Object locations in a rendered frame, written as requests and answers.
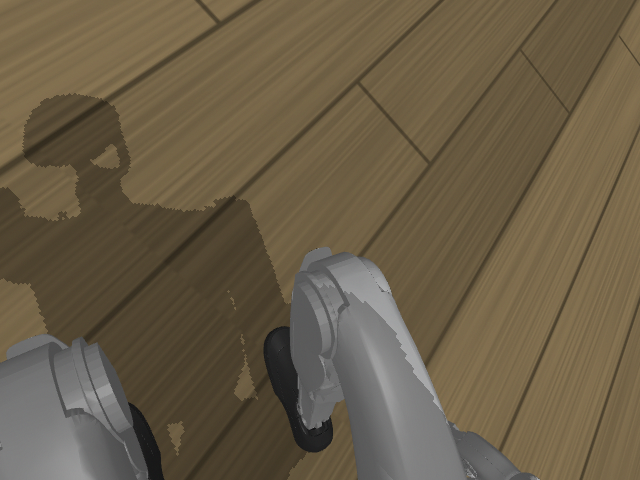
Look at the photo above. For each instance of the left robot foot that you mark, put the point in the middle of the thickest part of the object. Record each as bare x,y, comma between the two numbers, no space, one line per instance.
147,443

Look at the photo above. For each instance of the right robot hand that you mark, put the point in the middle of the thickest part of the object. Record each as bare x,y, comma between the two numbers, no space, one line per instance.
481,460

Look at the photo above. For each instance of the right robot foot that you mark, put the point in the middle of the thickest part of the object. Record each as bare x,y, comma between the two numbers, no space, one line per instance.
284,380

